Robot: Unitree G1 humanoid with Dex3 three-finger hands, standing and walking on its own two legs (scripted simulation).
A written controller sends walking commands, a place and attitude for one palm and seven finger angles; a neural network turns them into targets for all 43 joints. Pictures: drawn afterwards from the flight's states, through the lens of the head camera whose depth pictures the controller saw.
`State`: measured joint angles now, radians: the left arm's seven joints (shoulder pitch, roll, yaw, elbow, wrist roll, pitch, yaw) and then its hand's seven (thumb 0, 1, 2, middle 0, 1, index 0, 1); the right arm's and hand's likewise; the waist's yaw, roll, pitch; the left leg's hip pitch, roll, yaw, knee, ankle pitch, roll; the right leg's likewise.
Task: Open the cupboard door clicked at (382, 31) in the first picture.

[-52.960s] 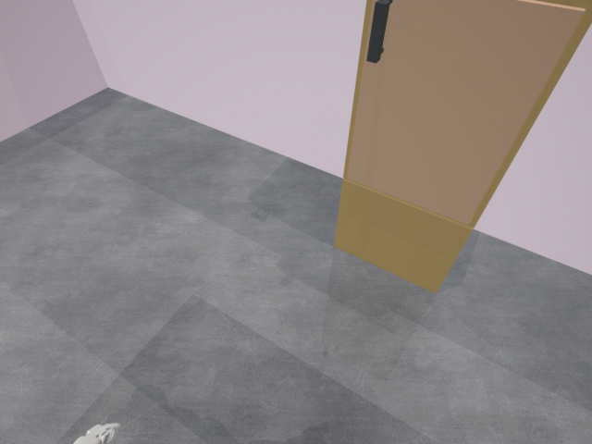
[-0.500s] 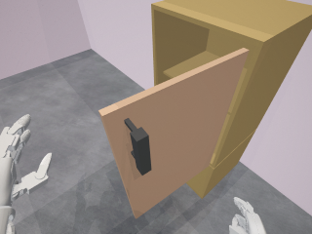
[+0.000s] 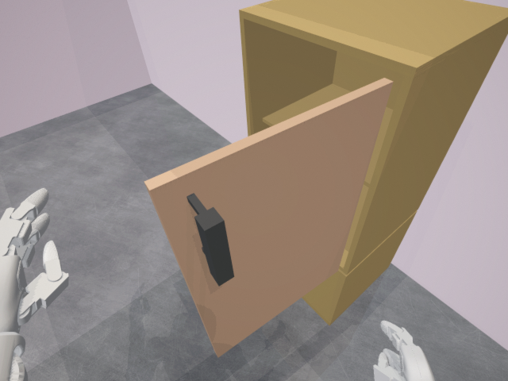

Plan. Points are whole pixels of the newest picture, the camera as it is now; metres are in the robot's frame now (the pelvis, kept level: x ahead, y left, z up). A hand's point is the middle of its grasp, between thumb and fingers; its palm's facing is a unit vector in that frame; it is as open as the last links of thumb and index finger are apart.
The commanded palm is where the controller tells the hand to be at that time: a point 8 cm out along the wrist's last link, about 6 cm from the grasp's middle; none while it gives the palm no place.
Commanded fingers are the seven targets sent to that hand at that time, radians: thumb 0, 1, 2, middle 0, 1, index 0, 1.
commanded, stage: step back with the hand held close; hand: left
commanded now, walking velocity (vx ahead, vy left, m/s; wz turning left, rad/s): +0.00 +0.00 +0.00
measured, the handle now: (208, 239) +0.26 +0.09 +0.15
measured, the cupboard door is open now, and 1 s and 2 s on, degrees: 85 85 85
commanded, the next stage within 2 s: stop stepping back and stand still in 1.00 s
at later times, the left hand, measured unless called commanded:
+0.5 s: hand (14, 315) +0.14 +0.28 +0.15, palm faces +0.32 -0.80 -0.51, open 7.4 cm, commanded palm +0.08 +0.33 +0.17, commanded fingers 0.00 0.90 0.90 -0.20 -0.30 -0.20 -0.30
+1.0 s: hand out of the picture +0.04 +0.34 +0.16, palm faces +0.41 -0.80 -0.43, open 7.4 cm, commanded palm -0.02 +0.38 +0.17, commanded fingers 0.00 0.90 0.90 -0.20 -0.30 -0.20 -0.30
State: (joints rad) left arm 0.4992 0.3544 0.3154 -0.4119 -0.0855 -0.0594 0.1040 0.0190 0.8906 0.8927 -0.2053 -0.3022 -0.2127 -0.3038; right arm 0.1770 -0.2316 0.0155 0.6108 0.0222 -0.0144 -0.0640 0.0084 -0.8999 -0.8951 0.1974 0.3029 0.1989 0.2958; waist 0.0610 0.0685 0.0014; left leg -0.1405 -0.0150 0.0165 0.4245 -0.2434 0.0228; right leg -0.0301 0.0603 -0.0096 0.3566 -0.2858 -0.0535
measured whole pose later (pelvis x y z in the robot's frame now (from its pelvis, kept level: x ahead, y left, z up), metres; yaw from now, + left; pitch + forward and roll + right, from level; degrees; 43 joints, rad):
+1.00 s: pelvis -0.16 +0.08 -0.02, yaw -1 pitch -2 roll -5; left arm 0.50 0.45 0.43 -0.55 -0.04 -0.21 0.15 0.02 0.89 0.89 -0.21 -0.30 -0.22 -0.30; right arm 0.18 -0.21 -0.01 0.61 0.01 -0.06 -0.07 0.01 -0.90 -0.89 0.20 0.30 0.20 0.30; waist 0.01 0.02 0.06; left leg -0.47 -0.02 0.06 0.58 -0.07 0.14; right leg -0.34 0.09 0.07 0.79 -0.43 0.02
